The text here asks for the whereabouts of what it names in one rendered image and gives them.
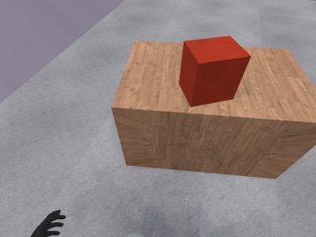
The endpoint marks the left robot hand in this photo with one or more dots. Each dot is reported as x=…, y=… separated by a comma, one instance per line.
x=41, y=230

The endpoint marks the pedestal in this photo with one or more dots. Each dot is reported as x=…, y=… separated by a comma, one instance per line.
x=268, y=125

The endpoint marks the carton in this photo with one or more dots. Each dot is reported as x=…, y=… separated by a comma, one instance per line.
x=212, y=69

